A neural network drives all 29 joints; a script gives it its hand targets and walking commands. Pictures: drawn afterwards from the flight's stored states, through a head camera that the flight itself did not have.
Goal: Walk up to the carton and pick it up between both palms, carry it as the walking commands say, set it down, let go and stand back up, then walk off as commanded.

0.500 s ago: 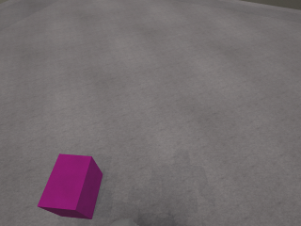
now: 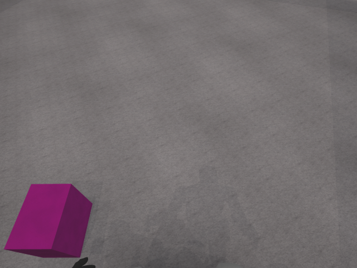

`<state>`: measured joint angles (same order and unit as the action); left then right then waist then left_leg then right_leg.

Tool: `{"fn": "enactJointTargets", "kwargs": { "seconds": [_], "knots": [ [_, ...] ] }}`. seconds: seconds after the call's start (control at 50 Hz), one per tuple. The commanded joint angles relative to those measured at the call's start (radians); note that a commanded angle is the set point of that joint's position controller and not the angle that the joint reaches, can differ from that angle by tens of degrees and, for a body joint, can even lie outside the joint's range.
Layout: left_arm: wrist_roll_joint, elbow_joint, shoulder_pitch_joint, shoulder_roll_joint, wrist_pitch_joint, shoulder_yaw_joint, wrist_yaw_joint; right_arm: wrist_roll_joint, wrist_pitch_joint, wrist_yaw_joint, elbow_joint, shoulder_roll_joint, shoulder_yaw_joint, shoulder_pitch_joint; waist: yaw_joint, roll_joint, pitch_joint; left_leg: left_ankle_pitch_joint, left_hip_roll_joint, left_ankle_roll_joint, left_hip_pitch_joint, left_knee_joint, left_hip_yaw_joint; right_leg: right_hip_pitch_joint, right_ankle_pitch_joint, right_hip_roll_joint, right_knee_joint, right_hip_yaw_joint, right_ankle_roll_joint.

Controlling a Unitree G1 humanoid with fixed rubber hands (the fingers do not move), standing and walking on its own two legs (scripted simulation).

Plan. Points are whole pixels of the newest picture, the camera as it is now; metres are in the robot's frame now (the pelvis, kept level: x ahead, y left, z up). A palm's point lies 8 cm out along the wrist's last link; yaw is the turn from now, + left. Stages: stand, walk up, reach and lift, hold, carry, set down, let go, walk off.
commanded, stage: walk off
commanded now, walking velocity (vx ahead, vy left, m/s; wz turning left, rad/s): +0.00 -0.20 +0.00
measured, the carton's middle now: (56, 222) +0.38 +0.60 -0.62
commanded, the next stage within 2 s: stand in 1.26 s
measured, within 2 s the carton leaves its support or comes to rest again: neither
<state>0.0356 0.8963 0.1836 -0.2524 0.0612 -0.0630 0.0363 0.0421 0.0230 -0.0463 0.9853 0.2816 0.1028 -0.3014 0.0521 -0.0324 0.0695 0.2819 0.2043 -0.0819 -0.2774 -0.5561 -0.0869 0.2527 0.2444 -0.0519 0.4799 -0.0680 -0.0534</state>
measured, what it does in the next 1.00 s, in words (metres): steps to the right: left foot, then right foot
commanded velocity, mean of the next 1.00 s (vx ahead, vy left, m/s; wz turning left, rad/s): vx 0.00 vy -0.20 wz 0.00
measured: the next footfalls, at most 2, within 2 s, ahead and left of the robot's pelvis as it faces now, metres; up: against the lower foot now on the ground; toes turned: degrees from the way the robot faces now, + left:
left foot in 0.36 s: +0.01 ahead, +0.00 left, +0.00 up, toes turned +10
right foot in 0.76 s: +0.02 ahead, -0.34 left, +0.00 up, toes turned -5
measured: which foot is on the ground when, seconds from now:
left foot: up 0.00-0.34, down 0.36-0.76, up 0.78-1.00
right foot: down 0.00-0.36, up 0.38-0.74, down 0.76-1.00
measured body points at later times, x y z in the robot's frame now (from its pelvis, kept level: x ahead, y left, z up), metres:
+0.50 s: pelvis -0.02 -0.10 +0.01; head +0.00 -0.07 +0.46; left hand +0.02 +0.15 -0.15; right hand +0.02 -0.37 -0.11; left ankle -0.03 -0.01 -0.73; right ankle -0.03 -0.23 -0.65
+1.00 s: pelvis -0.04 -0.26 +0.01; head -0.01 -0.27 +0.46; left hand +0.03 +0.00 -0.12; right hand +0.02 -0.53 -0.14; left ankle -0.07 -0.16 -0.66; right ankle -0.02 -0.34 -0.73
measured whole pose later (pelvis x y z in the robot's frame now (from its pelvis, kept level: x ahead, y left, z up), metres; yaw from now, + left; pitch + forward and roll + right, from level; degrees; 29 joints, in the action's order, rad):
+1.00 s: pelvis -0.04 -0.26 +0.01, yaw +1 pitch +0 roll +0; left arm 0.04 0.90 0.21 -0.21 0.04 -0.02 -0.02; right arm 0.03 0.06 -0.05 0.97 0.26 0.08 -0.23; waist 0.00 -0.04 0.04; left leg 0.47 0.04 0.00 -0.45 -1.04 -0.10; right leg 0.24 0.22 0.00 0.44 -0.12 0.06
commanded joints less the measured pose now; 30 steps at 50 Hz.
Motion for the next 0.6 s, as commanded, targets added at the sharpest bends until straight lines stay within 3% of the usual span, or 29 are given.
{"fn": "enactJointTargets", "kwargs": {
  "seconds": [0.0,0.02,0.06,0.1,0.16,0.22,0.26,0.3,0.32,0.34,0.36,0.38,0.4,0.42,0.44,0.46,0.5,0.58],
  "knots": [
    [0.005,-0.006,0.183,-0.276,-0.027,-0.052,-0.014,-0.009,0.021,-0.007,-0.084,-0.021,-0.014,-0.004,-0.111,0.463,-0.122,0.411,-0.168,0.075,-0.299,-0.412,-0.018,-0.17,-0.235,-0.313,-0.228,0.286,0.186],
    [0.007,-0.01,0.163,-0.209,-0.028,-0.037,-0.021,-0.023,0.035,-0.018,-0.085,0.024,-0.013,0.059,-0.134,0.365,-0.1,0.4,-0.162,0.099,-0.271,-0.562,0.103,-0.071,-0.177,-0.286,-0.241,0.249,0.225],
    [0.011,-0.028,0.051,-0.13,-0.022,-0.005,-0.037,-0.03,0.031,-0.009,-0.066,0.062,0.0,0.027,-0.052,0.235,-0.059,0.26,-0.163,0.115,-0.265,-0.623,0.125,-0.026,-0.176,-0.195,-0.211,0.14,0.183],
    [0.002,-0.049,0.002,-0.097,-0.029,0.008,-0.049,-0.008,0.027,-0.006,-0.029,0.072,0.006,-0.042,-0.021,0.205,-0.084,0.176,-0.151,0.094,-0.241,-0.638,0.053,-0.062,-0.309,-0.162,-0.177,0.101,0.196],
    [0.002,-0.036,0.031,-0.075,-0.031,0.018,-0.058,-0.013,0.029,-0.009,-0.041,0.033,-0.01,-0.003,-0.044,0.199,-0.074,0.194,-0.143,0.084,-0.203,-0.501,0.002,-0.064,-0.287,-0.167,-0.177,0.13,0.237],
    [0.007,-0.002,0.089,-0.082,-0.023,0.02,-0.067,-0.027,0.028,-0.018,-0.06,-0.005,-0.034,0.046,-0.07,0.196,-0.058,0.234,-0.154,0.106,-0.137,-0.307,-0.015,-0.075,-0.284,-0.187,-0.167,0.178,0.268],
    [0.005,0.01,0.099,-0.084,-0.019,0.021,-0.065,-0.034,0.022,-0.025,-0.05,-0.011,-0.042,0.026,-0.064,0.174,-0.069,0.217,-0.161,0.12,-0.08,-0.196,-0.018,-0.082,-0.318,-0.199,-0.166,0.215,0.278],
    [-0.006,0.022,0.088,-0.093,-0.014,0.02,-0.063,-0.035,0.014,-0.029,-0.028,-0.024,-0.047,-0.029,-0.025,0.131,-0.079,0.102,-0.162,0.134,0.032,-0.012,-0.034,-0.046,-0.303,-0.176,-0.145,0.204,0.253],
    [-0.016,0.03,0.091,-0.102,-0.012,0.017,-0.064,-0.031,0.006,-0.031,-0.017,-0.016,-0.046,-0.074,0.006,0.105,-0.076,-0.039,-0.141,0.137,0.147,0.152,-0.016,0.028,-0.236,-0.15,-0.129,0.181,0.212],
    [-0.024,0.032,0.12,-0.081,-0.015,0.02,-0.065,-0.016,-0.004,-0.033,-0.012,0.046,-0.035,-0.115,0.021,-0.03,-0.08,-0.053,0.005,0.143,0.303,0.287,0.152,0.176,-0.082,-0.085,-0.018,0.129,0.135],
    [-0.024,-0.01,0.119,-0.041,-0.019,0.024,-0.059,-0.01,-0.001,-0.032,-0.034,0.181,-0.003,-0.103,0.013,-0.304,-0.038,-0.131,0.353,0.267,0.308,0.379,0.507,0.39,0.248,0.05,0.223,-0.023,0.057],
    [0.013,-0.023,0.016,-0.112,-0.005,0.001,-0.052,-0.006,0.007,-0.034,-0.012,0.17,0.003,-0.134,0.057,-0.197,0.022,-0.272,0.386,0.363,0.117,0.364,0.485,0.335,0.288,0.035,0.477,0.078,0.042],
    [0.011,-0.019,0.017,-0.102,-0.002,-0.008,-0.039,-0.009,0.001,-0.032,-0.013,0.108,-0.012,-0.087,0.013,-0.092,0.019,-0.283,0.313,0.343,0.068,0.349,0.388,0.3,0.207,0.049,0.589,0.159,0.033],
    [0.003,0.002,0.066,-0.088,-0.003,-0.015,-0.03,-0.013,-0.005,-0.026,-0.035,0.087,-0.017,0.001,-0.038,-0.053,0.03,-0.227,0.231,0.283,0.047,0.341,0.281,0.295,0.134,0.049,0.625,0.182,0.022],
    [0.004,0.012,0.093,-0.081,-0.004,-0.02,-0.021,-0.017,-0.014,-0.024,-0.048,0.078,-0.02,0.05,-0.059,-0.079,0.022,-0.226,0.173,0.235,0.066,0.33,0.207,0.307,0.077,0.051,0.634,0.182,0.013],
    [0.009,0.026,0.117,-0.074,-0.004,-0.024,-0.012,-0.021,-0.023,-0.023,-0.051,0.066,-0.022,0.058,-0.06,-0.095,0.006,-0.319,0.138,0.218,0.093,0.301,0.152,0.304,0.046,0.062,0.652,0.171,-0.003],
    [0.005,0.023,0.114,-0.052,0.0,-0.024,-0.006,-0.018,-0.033,-0.019,-0.043,0.064,-0.019,0.026,-0.048,-0.099,-0.043,-0.443,0.119,0.213,0.127,0.26,0.102,0.286,0.043,0.071,0.655,0.145,-0.039],
    [-0.008,-0.014,0.038,-0.01,0.015,-0.006,-0.001,-0.003,-0.032,-0.015,-0.021,0.105,0.0,-0.033,-0.004,-0.196,-0.033,-0.405,0.102,0.199,0.146,0.247,0.071,0.252,0.061,0.023,0.418,0.054,-0.072]
  ]
}}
